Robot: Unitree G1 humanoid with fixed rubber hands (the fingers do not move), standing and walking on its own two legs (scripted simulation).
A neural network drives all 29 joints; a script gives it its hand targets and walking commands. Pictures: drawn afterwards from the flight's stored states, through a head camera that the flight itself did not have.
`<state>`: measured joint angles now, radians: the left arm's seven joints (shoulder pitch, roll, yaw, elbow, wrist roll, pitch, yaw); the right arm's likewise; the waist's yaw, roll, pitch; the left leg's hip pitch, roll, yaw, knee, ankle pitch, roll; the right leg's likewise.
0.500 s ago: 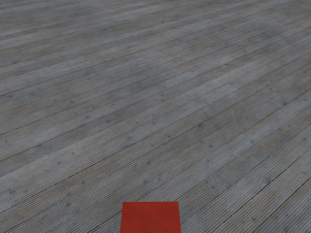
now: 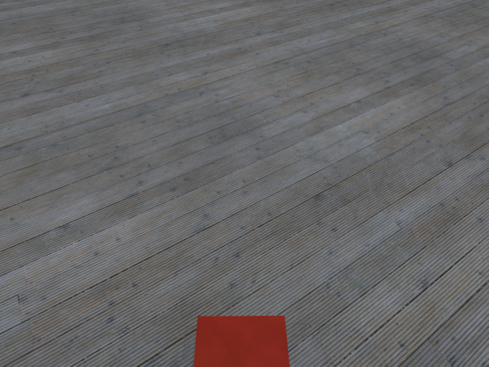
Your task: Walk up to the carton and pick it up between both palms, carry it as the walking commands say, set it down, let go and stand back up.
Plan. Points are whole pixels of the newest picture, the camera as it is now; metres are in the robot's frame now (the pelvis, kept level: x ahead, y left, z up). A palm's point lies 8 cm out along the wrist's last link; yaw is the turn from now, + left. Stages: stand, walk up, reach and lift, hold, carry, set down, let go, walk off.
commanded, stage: stand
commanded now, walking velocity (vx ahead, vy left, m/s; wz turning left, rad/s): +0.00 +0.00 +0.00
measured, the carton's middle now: (241, 347) +0.30 +0.01 -0.68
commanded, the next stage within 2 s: reach and lift in 1.92 s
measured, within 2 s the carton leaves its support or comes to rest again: neither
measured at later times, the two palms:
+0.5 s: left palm out of the picture +0.00 +0.26 -0.15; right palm out of the picture -0.01 -0.24 -0.13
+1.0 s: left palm out of the picture -0.03 +0.26 -0.14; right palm out of the picture -0.04 -0.23 -0.13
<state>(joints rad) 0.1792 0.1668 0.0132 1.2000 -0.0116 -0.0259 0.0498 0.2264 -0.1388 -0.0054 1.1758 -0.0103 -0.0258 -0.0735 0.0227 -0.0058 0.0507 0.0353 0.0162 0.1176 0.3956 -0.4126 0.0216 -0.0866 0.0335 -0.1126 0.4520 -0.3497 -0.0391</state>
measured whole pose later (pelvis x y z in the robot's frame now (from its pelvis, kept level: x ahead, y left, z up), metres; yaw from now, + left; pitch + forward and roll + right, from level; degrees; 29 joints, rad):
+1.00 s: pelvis -0.05 +0.02 +0.01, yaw -1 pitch -3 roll -1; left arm 0.16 0.23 0.00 1.22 -0.01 -0.03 0.02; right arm 0.21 -0.18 -0.02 1.17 -0.01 -0.04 -0.05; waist 0.03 -0.01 0.08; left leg 0.00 0.00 0.14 0.39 -0.34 0.05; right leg -0.11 0.02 -0.09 0.40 -0.24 -0.02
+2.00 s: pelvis -0.08 +0.00 +0.01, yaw +0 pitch +0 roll -1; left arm 0.20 0.18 -0.01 1.18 -0.03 0.01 0.02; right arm 0.24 -0.15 -0.02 1.11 0.03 0.02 -0.04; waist 0.01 -0.01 0.00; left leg -0.13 0.01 0.12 0.44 -0.32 0.04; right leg -0.22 0.02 -0.12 0.43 -0.22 -0.05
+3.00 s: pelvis -0.22 -0.03 -0.12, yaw +5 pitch +24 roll +3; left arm -0.96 0.36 0.22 0.80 -0.11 0.36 -0.07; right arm -0.84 -0.31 -0.22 0.59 0.11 0.41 -0.02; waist -0.04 0.00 0.28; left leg -1.25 0.00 0.11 1.19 -0.36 0.05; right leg -1.33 -0.02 -0.03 1.17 -0.26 -0.06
